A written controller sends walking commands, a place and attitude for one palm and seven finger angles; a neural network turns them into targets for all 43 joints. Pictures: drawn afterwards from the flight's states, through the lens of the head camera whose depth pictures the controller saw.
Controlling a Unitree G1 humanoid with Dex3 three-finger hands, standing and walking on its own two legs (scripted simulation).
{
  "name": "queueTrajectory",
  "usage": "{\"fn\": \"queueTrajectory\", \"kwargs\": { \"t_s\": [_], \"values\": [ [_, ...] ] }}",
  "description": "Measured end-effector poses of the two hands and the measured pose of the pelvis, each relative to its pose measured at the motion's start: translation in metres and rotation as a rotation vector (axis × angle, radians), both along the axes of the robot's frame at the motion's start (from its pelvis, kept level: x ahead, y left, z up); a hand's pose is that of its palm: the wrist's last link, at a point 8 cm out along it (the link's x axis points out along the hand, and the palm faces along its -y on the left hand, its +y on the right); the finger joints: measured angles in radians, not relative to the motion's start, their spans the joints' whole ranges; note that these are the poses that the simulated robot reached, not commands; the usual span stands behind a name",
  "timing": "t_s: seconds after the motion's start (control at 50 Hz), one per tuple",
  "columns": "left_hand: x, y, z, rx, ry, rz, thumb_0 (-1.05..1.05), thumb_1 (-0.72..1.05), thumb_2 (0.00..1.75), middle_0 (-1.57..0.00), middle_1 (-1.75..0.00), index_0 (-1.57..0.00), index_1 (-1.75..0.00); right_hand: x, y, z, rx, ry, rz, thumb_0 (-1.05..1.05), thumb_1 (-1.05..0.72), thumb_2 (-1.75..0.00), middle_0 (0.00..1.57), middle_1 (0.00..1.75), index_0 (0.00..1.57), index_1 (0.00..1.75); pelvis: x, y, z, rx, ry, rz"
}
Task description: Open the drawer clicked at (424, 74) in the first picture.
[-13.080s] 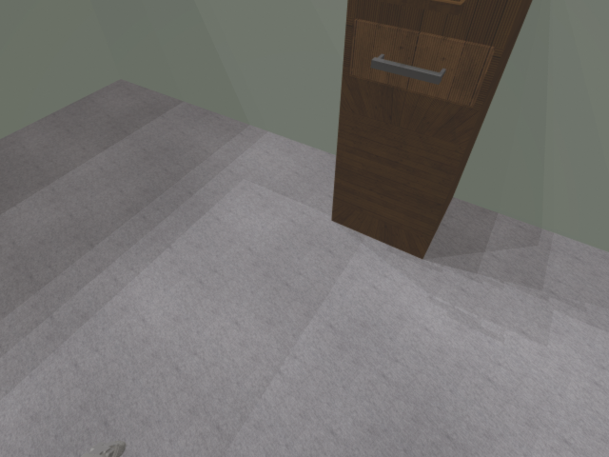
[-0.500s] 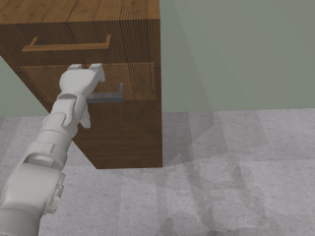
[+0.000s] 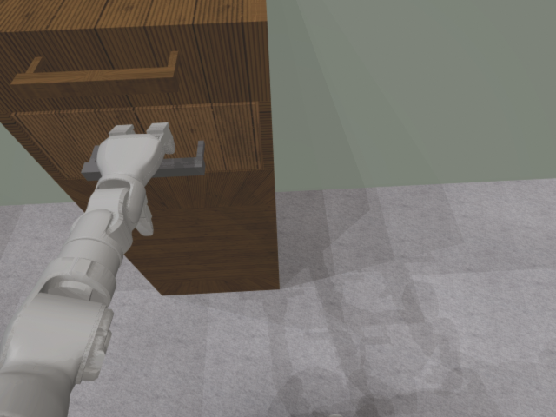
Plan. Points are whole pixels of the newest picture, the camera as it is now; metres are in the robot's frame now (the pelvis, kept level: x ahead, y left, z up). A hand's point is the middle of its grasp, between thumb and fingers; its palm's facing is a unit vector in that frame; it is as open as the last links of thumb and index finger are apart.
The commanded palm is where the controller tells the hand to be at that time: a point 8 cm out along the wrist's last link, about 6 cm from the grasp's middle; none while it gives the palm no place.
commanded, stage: lower the fingers behind the handle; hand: left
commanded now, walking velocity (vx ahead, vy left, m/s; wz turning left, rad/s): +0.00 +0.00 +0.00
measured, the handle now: (147, 159) +0.53 +0.21 +0.03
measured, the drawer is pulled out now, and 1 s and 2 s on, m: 0.00 0.00 0.00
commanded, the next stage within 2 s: close the thumb around the handle in 0.96 s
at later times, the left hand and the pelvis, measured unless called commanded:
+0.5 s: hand (148, 192) +0.47 +0.21 +0.01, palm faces -0.07 -0.03 -1.00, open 13.9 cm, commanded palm +0.46 +0.22 +0.06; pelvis +0.00 +0.01 -0.01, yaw +0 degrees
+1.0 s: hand (150, 191) +0.48 +0.21 +0.00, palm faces -0.05 -0.03 -1.00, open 13.9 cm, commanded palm +0.46 +0.21 +0.06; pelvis +0.00 +0.02 -0.02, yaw +0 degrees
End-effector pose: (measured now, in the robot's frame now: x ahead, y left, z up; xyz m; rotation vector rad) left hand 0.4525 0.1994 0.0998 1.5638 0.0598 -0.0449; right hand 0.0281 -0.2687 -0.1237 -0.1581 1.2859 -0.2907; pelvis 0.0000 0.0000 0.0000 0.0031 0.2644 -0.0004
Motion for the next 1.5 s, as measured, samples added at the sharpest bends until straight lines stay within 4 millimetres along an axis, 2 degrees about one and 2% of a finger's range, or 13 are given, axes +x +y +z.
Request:
{"fn": "queueTrajectory", "kwargs": {
  "t_s": [0.24, 0.52, 0.86, 1.14, 1.28, 1.5],
  "values": [
    [0.002, 0.006, -0.018, -0.007, -0.010, -0.001, 0.00, -0.49, 0.30, -0.32, -1.20, -0.32, -1.20, -0.008, -0.003, -0.002, -0.027, 0.020, 0.005, 0.00, -0.91, -0.89, 0.20, 0.30, 0.20, 0.30, -0.003, 0.002, -0.007, -0.005, 0.036, 0.004],
    [0.004, 0.010, -0.039, -0.020, -0.001, -0.010, 0.00, -0.49, 0.30, -0.32, -1.20, -0.32, -1.20, -0.028, 0.009, -0.007, -0.022, 0.076, -0.015, 0.00, -0.91, -0.89, 0.20, 0.30, 0.20, 0.30, -0.003, 0.011, -0.013, -0.014, 0.069, 0.001],
    [0.010, 0.010, -0.041, -0.016, 0.000, 0.003, 0.00, -0.49, 0.30, -0.31, -1.20, -0.32, -1.20, -0.034, 0.020, -0.010, -0.011, 0.085, -0.024, 0.00, -0.91, -0.89, 0.20, 0.30, 0.20, 0.30, -0.004, 0.019, -0.016, -0.022, 0.078, -0.001],
    [0.005, 0.007, -0.041, -0.017, -0.021, 0.003, 0.00, -0.48, 0.31, -0.31, -1.20, -0.32, -1.20, -0.024, 0.018, -0.011, -0.003, 0.073, -0.010, 0.00, -0.91, -0.89, 0.20, 0.30, 0.20, 0.30, -0.003, 0.016, -0.016, -0.021, 0.071, 0.002],
    [0.005, 0.007, -0.040, -0.009, -0.008, 0.011, 0.00, -0.28, 0.39, -0.32, -1.22, -0.33, -1.22, -0.018, 0.014, -0.010, -0.009, 0.055, -0.008, 0.00, -0.91, -0.89, 0.20, 0.30, 0.20, 0.30, -0.003, 0.013, -0.014, -0.019, 0.068, 0.002],
    [0.006, 0.006, -0.039, -0.005, -0.008, 0.011, 0.00, 0.26, 0.62, -0.36, -1.28, -0.37, -1.28, -0.019, 0.007, -0.010, -0.018, 0.062, -0.003, 0.00, -0.91, -0.89, 0.20, 0.30, 0.20, 0.30, -0.002, 0.009, -0.014, -0.016, 0.070, 0.005]
  ]
}}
